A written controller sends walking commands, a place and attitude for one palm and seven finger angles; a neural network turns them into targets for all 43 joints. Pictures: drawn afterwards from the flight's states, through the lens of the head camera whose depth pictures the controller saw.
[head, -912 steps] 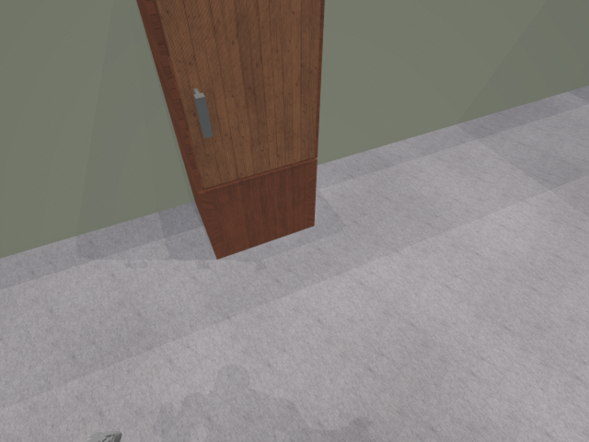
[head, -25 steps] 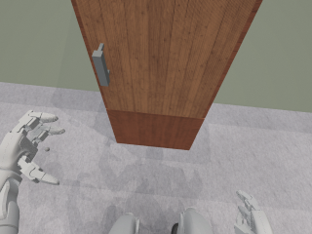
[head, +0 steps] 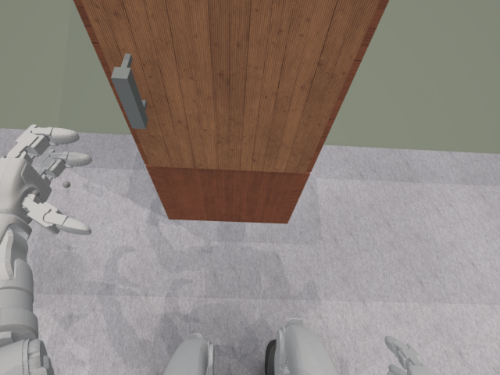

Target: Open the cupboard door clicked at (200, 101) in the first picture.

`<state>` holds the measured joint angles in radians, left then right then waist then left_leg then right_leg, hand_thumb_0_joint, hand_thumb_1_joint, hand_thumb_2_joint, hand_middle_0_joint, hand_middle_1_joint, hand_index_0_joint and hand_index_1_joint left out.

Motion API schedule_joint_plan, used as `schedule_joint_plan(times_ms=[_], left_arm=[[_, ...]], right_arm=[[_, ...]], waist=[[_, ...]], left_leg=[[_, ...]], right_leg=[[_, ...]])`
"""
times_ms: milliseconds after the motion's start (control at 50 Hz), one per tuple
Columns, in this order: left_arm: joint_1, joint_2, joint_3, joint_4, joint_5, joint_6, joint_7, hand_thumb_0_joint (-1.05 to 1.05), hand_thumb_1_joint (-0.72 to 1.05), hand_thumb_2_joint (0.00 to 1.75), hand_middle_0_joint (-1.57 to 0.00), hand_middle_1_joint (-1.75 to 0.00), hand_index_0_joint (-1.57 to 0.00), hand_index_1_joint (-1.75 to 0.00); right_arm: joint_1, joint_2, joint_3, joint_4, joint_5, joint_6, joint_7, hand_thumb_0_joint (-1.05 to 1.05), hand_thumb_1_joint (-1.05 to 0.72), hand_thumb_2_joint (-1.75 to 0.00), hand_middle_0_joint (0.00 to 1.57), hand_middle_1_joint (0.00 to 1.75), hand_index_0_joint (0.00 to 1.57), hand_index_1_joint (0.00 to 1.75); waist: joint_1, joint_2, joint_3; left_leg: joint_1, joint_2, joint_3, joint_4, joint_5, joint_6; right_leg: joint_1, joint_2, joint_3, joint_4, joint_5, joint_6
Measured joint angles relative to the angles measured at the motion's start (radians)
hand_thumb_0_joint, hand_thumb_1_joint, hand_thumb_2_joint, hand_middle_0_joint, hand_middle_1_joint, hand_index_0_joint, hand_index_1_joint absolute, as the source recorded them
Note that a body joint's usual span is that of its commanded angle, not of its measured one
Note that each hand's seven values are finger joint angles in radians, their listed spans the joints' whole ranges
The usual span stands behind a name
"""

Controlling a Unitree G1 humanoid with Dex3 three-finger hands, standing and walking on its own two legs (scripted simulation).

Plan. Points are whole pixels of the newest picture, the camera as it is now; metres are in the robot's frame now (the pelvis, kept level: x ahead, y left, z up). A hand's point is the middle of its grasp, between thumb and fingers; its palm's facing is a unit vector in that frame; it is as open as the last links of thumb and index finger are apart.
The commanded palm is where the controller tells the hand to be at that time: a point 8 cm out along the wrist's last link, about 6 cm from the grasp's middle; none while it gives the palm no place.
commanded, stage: move the hooked fingers beside the handle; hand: left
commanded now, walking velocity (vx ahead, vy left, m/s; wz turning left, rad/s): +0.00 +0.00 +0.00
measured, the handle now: (133, 92) +0.59 +0.22 +0.04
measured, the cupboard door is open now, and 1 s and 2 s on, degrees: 0 0 0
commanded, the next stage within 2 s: slide the fingers in behind the handle in 1.80 s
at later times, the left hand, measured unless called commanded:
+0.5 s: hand (78, 143) +0.46 +0.28 +0.05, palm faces -0.03 -1.00 -0.02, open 14.0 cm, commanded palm +0.45 +0.33 +0.05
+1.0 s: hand (92, 102) +0.54 +0.28 +0.05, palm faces -0.03 -1.00 -0.03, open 14.0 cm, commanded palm +0.54 +0.31 +0.04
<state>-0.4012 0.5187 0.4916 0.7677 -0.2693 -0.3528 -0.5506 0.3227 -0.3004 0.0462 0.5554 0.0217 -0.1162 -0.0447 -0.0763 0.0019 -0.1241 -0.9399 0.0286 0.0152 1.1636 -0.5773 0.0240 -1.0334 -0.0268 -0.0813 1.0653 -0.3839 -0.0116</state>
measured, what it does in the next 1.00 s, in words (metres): stands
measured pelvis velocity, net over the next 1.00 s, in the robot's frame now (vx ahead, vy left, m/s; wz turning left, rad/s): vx -0.01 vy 0.02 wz -0.03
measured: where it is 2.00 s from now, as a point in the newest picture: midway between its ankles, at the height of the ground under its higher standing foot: outside the picture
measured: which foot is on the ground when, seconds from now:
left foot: down 0.00-1.00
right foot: down 0.00-1.00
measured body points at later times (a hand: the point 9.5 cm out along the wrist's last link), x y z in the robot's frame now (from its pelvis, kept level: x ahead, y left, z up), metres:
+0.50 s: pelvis -0.01 +0.01 -0.01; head +0.14 +0.04 +0.41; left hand +0.46 +0.34 +0.05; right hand +0.05 -0.27 -0.11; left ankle -0.01 +0.10 -0.65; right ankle +0.07 -0.12 -0.65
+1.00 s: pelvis -0.01 +0.02 -0.03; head +0.19 +0.05 +0.38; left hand +0.54 +0.33 +0.05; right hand -0.02 -0.25 -0.11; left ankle -0.01 +0.10 -0.65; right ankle +0.07 -0.12 -0.65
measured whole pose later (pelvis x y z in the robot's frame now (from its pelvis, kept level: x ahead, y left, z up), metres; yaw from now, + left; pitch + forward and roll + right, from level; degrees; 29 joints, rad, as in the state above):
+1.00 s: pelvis -0.01 +0.02 -0.03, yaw -2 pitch +30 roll -6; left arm -1.06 0.85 0.55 1.26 -0.04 -0.33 -0.49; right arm 0.38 -0.30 0.10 0.57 -0.02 0.08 -0.02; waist -0.25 0.03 -0.09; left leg -1.20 0.05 -0.02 1.29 -0.60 0.04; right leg -1.26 -0.01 -0.11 1.11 -0.36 0.01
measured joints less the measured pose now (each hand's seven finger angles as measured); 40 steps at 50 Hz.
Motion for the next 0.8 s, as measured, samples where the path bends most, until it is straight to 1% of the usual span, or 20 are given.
schedule_joint_plan(times_ms=[180, 240, 400, 440, 540, 600, 680, 800], left_arm=[[-0.123, 0.05, 0.026, 0.138, 0.024, -0.028, -0.019, -0.01, -0.5, 0.3, -0.3, -1.2, -0.3, -1.19], [-0.176, 0.072, 0.032, 0.192, 0.043, -0.031, -0.025, -0.01, -0.5, 0.3, -0.3, -1.2, -0.3, -1.19], [-0.281, 0.097, 0.023, 0.261, 0.074, -0.041, -0.014, -0.01, -0.5, 0.3, -0.3, -1.2, -0.3, -1.19], [-0.311, 0.111, 0.031, 0.295, 0.088, -0.037, -0.007, -0.01, -0.5, 0.3, -0.3, -1.2, -0.3, -1.2], [-0.387, 0.167, 0.047, 0.364, 0.128, -0.033, 0.012, -0.01, -0.5, 0.3, -0.3, -1.2, -0.3, -1.2], [-0.433, 0.2, 0.051, 0.391, 0.136, -0.036, 0.011, -0.01, -0.5, 0.3, -0.3, -1.2, -0.3, -1.19], [-0.49, 0.238, 0.052, 0.418, 0.149, -0.023, 0.007, -0.01, -0.5, 0.3, -0.3, -1.2, -0.3, -1.19], [-0.553, 0.274, 0.053, 0.442, 0.177, 0.001, 0.019, -0.01, -0.5, 0.3, -0.3, -1.2, -0.3, -1.19]], right_arm=[[0.012, -0.004, -0.001, 0.02, -0.004, 0.04, 0.003, 0.01, -0.91, -0.89, 0.21, 0.3, 0.2, 0.3], [0.01, -0.005, 0.001, 0.021, -0.007, 0.054, 0.004, 0.0, -0.91, -0.89, 0.21, 0.3, 0.2, 0.3], [0.007, -0.003, 0.002, 0.021, -0.015, 0.093, 0.011, 0.0, -0.91, -0.89, 0.21, 0.3, 0.2, 0.3], [0.006, -0.003, 0.008, 0.019, -0.017, 0.103, 0.013, 0.0, -0.91, -0.89, 0.21, 0.3, 0.2, 0.3], [0.007, -0.003, 0.023, 0.011, -0.023, 0.119, 0.013, 0.0, -0.91, -0.89, 0.21, 0.3, 0.2, 0.3], [0.011, -0.004, 0.029, 0.014, -0.026, 0.127, 0.014, 0.0, -0.91, -0.89, 0.21, 0.3, 0.2, 0.3], [0.02, -0.007, 0.035, 0.02, -0.029, 0.143, 0.015, 0.0, -0.91, -0.89, 0.21, 0.3, 0.2, 0.3], [0.039, -0.01, 0.041, 0.02, -0.035, 0.167, 0.019, 0.0, -0.91, -0.89, 0.21, 0.3, 0.2, 0.3]], waist=[[-0.015, -0.005, 0.003], [-0.023, -0.006, 0.005], [-0.042, -0.002, 0.008], [-0.05, -0.002, 0.007], [-0.077, 0.0, 0.016], [-0.091, 0.002, 0.019], [-0.109, 0.006, 0.022], [-0.132, 0.015, 0.025]], left_leg=[[-0.029, 0.004, 0.0, 0.011, -0.003, 0.003], [-0.045, 0.005, -0.002, 0.021, -0.005, 0.005], [-0.081, 0.004, -0.004, 0.038, -0.006, 0.009], [-0.091, 0.004, -0.003, 0.043, -0.006, 0.011], [-0.131, 0.006, -0.009, 0.067, -0.01, 0.014], [-0.158, 0.007, -0.013, 0.083, -0.013, 0.014], [-0.191, 0.008, -0.019, 0.1, -0.016, 0.016], [-0.228, 0.01, -0.024, 0.112, -0.018, 0.018]], right_leg=[[-0.026, 0.004, 0.0, 0.002, 0.003, 0.003], [-0.039, 0.004, -0.002, 0.006, 0.004, 0.004], [-0.069, 0.003, -0.003, 0.012, 0.009, 0.009], [-0.079, 0.004, -0.002, 0.015, 0.011, 0.01], [-0.113, 0.005, -0.007, 0.029, 0.012, 0.011], [-0.135, 0.005, -0.011, 0.038, 0.012, 0.012], [-0.163, 0.005, -0.016, 0.046, 0.013, 0.013], [-0.194, 0.007, -0.021, 0.047, 0.016, 0.016]])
